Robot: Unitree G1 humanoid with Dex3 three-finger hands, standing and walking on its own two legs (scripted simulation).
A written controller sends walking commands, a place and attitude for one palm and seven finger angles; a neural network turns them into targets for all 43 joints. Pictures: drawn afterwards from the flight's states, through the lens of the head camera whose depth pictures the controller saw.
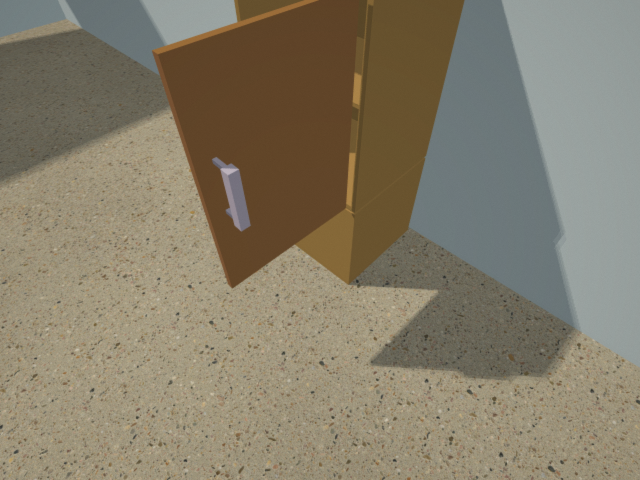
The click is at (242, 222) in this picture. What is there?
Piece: cupboard door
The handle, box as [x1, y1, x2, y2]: [212, 157, 250, 231]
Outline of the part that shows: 215,157 212,159 212,161 221,170 230,206 226,209 226,212 233,219 234,224 241,231 250,224 239,171 231,163 226,165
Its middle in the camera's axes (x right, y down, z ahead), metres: -0.18 -0.09 +0.76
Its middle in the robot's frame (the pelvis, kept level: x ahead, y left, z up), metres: +0.62 +0.21 -0.04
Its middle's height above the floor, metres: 0.74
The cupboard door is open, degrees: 87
